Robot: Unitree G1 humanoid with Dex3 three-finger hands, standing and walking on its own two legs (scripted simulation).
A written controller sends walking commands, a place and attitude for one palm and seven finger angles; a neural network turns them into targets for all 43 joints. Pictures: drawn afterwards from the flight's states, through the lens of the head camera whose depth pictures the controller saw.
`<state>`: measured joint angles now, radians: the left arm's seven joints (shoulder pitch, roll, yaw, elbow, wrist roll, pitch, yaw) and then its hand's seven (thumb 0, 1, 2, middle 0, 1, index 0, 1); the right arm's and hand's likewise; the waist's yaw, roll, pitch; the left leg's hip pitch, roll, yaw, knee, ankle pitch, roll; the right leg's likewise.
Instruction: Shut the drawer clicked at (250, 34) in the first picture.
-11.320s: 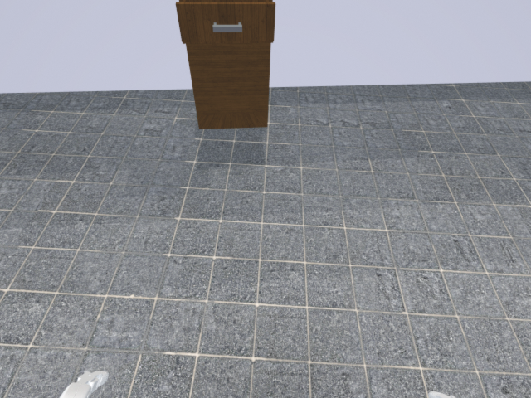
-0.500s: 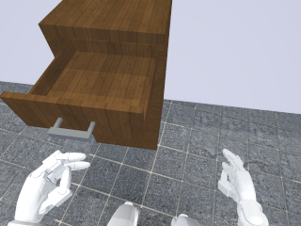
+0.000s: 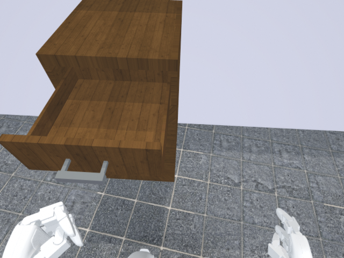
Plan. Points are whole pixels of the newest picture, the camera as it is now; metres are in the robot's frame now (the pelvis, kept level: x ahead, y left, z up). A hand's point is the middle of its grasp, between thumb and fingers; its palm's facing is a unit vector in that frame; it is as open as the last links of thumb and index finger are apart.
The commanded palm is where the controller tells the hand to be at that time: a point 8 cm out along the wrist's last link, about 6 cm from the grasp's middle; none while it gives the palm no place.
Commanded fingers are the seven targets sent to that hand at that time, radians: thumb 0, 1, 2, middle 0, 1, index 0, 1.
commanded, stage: raise the hand and make a fist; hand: left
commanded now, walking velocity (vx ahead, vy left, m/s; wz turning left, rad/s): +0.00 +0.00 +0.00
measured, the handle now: (83, 170) +0.31 +0.24 +0.01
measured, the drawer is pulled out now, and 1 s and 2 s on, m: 0.29 0.29 0.29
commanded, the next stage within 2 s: bring the fist close to the handle in 0.82 s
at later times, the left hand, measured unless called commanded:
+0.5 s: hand (50, 240) +0.14 +0.21 +0.11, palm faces +0.01 -1.00 -0.06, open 3.2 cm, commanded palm +0.09 +0.26 +0.11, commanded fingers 0.00 0.90 0.90 -1.40 -1.60 -1.40 -1.60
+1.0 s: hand (60, 245) +0.14 +0.19 +0.10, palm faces +0.04 -0.99 -0.10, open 3.2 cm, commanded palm +0.09 +0.26 +0.10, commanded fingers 0.00 0.90 0.90 -1.40 -1.60 -1.40 -1.60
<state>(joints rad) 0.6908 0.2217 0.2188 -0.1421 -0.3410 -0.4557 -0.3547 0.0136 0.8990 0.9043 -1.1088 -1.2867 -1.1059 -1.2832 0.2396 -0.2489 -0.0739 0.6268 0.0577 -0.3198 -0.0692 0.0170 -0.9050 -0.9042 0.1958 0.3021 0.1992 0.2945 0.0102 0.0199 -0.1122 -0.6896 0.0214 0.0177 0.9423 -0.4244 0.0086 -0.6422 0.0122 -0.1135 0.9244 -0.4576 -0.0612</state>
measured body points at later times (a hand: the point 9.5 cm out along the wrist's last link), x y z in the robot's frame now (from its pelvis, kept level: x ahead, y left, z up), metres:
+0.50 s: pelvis +0.01 +0.04 +0.01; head +0.01 +0.04 +0.46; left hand +0.13 +0.26 +0.11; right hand +0.22 -0.15 -0.04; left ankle +0.03 +0.11 -0.69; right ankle +0.01 -0.08 -0.69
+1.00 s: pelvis +0.00 +0.01 +0.00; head +0.01 +0.01 +0.45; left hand +0.13 +0.25 +0.11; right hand +0.20 -0.20 -0.05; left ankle +0.03 +0.11 -0.69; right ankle +0.01 -0.08 -0.69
